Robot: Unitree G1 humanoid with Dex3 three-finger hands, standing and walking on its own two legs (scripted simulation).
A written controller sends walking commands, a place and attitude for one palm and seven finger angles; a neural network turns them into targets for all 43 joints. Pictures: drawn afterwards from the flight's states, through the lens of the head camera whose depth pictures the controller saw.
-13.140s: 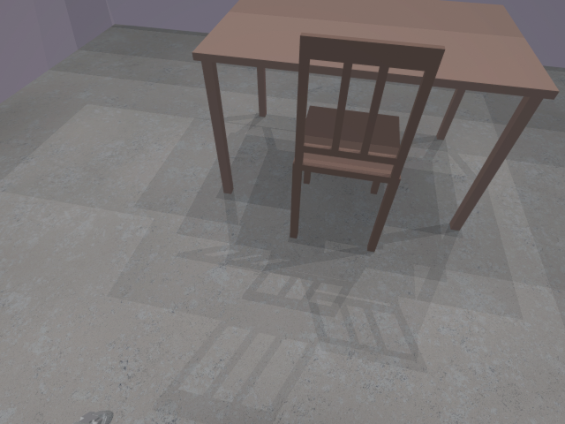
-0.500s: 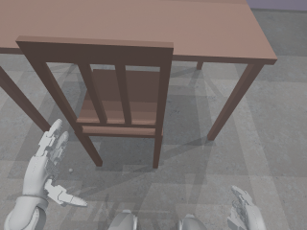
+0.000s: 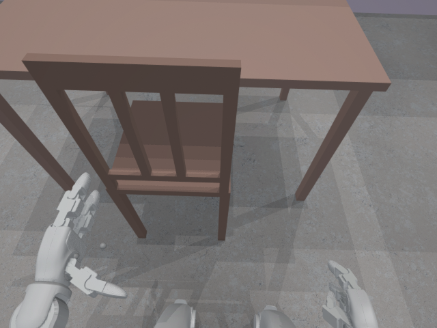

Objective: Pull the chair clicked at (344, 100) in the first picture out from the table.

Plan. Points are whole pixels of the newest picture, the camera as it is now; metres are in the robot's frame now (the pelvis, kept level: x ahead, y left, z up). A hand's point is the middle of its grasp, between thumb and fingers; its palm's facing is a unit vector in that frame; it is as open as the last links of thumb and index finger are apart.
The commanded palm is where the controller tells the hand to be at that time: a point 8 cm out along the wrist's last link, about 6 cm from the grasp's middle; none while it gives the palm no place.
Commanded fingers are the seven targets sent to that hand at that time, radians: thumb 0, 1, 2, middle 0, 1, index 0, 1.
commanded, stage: aim the fingers beside a spindle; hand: left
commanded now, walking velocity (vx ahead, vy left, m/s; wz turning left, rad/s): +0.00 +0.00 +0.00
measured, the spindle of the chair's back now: (134, 138) +0.51 +0.23 -0.02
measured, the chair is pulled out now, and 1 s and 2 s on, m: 0.00 0.00 0.00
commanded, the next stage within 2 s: none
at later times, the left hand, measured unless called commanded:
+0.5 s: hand (114, 226) +0.28 +0.20 +0.02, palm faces +0.00 -1.00 -0.04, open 16.9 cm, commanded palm +0.27 +0.25 +0.03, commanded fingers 0.00 -0.50 0.30 -0.06 -0.08 -0.06 -0.08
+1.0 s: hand (125, 207) +0.33 +0.20 +0.01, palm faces +0.01 -1.00 -0.04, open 16.9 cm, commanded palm +0.31 +0.25 +0.01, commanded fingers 0.00 -0.50 0.30 -0.06 -0.08 -0.06 -0.08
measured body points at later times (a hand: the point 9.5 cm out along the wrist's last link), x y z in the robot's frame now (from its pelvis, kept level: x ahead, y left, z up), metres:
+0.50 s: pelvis +0.00 +0.00 -0.01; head +0.08 +0.01 +0.43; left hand +0.28 +0.25 +0.03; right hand +0.16 -0.25 -0.10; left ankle +0.02 +0.12 -0.66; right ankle +0.02 -0.13 -0.66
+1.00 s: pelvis +0.00 +0.00 -0.02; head +0.10 +0.01 +0.42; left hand +0.32 +0.25 +0.01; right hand +0.14 -0.25 -0.12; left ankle +0.02 +0.12 -0.66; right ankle +0.02 -0.13 -0.66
